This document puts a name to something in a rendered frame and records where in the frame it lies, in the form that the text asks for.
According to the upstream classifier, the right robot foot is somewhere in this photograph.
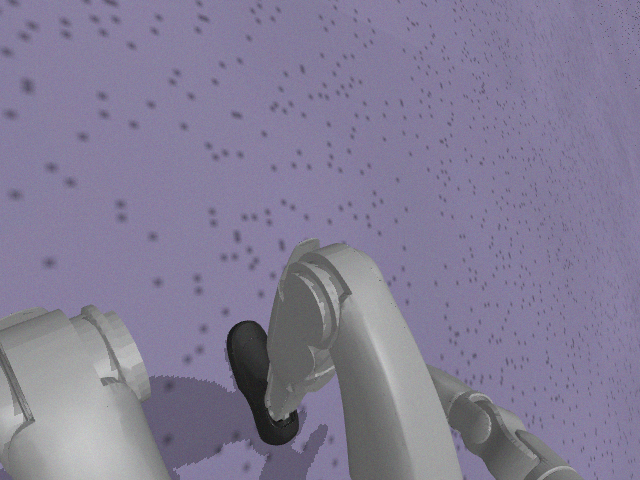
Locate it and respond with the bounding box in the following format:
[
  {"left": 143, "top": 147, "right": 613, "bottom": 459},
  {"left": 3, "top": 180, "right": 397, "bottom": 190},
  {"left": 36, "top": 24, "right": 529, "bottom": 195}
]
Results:
[{"left": 227, "top": 321, "right": 299, "bottom": 445}]

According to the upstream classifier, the right robot hand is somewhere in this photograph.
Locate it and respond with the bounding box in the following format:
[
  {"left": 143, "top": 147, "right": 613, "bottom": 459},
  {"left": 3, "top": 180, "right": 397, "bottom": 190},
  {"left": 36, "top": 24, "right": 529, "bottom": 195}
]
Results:
[{"left": 425, "top": 363, "right": 474, "bottom": 425}]

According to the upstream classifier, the right robot arm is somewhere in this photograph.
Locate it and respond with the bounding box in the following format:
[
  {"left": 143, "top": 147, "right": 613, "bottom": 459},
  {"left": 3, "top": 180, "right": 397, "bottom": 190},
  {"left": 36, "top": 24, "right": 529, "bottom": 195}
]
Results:
[{"left": 449, "top": 391, "right": 584, "bottom": 480}]

